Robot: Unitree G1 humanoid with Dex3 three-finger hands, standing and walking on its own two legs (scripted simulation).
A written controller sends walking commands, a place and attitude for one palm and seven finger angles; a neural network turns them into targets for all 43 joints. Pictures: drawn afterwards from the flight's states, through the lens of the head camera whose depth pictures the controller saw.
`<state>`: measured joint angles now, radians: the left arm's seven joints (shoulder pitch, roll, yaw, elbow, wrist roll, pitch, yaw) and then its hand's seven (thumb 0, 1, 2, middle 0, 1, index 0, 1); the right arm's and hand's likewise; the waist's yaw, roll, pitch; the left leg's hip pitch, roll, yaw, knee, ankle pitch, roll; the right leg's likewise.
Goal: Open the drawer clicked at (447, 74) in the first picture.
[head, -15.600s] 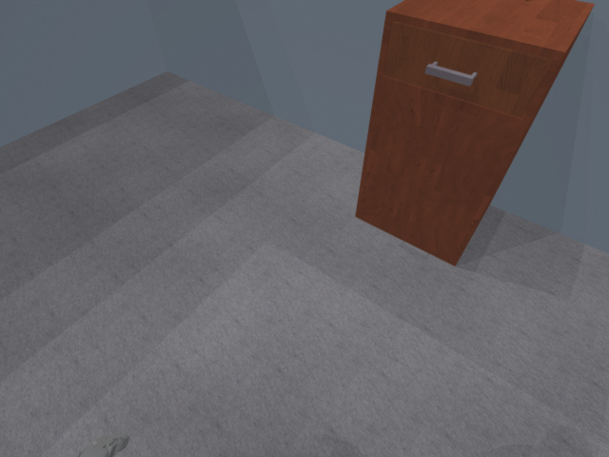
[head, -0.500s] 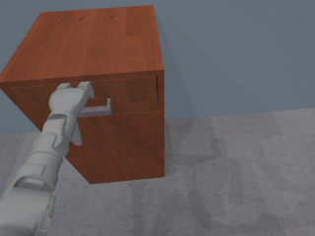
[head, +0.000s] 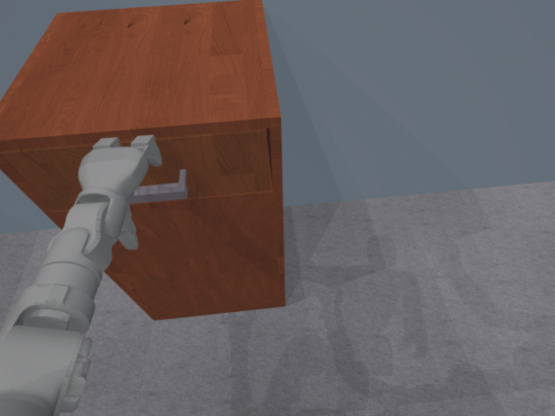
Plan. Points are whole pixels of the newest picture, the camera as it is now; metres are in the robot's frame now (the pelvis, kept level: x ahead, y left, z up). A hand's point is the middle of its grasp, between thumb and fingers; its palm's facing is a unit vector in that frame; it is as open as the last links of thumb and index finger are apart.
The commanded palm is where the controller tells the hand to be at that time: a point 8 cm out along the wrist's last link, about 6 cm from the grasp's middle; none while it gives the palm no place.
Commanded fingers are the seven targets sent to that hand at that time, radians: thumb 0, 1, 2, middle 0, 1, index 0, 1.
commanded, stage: move the hooked fingers above the handle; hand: left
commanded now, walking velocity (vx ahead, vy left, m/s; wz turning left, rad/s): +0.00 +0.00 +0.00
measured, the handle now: (149, 185) +0.49 +0.24 +0.01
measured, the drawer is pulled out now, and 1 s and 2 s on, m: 0.00 0.00 0.00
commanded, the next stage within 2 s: none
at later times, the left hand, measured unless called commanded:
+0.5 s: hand (132, 184) +0.44 +0.23 +0.07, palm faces +0.03 -0.02 -1.00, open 13.8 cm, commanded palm +0.42 +0.25 +0.13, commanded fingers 0.00 -0.50 0.30 -0.30 -1.20 -0.30 -1.20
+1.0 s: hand (130, 186) +0.44 +0.24 +0.07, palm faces +0.04 -0.02 -1.00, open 13.8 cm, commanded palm +0.42 +0.25 +0.13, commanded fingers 0.00 -0.50 0.30 -0.30 -1.20 -0.30 -1.20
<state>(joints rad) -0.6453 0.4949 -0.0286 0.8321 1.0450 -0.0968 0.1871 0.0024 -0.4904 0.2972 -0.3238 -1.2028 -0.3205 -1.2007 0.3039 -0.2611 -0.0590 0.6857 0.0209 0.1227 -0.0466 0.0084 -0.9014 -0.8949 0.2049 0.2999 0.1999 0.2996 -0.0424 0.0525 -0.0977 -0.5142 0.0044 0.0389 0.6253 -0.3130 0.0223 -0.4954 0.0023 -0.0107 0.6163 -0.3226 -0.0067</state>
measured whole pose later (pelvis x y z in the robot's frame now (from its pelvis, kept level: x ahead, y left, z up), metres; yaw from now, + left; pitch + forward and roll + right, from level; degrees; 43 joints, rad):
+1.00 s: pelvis +0.00 +0.00 +0.00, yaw +0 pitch +12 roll +0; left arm -0.67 0.48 -0.05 0.84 1.04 -0.07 0.25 0.00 -0.49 0.30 -0.32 -1.20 -0.32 -1.20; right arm 0.29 -0.27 -0.06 0.72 0.02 0.12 -0.04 0.01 -0.90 -0.89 0.20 0.30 0.20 0.30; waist -0.04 0.05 -0.10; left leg -0.53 0.00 0.03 0.64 -0.32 0.02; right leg -0.51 0.00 -0.02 0.63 -0.33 -0.01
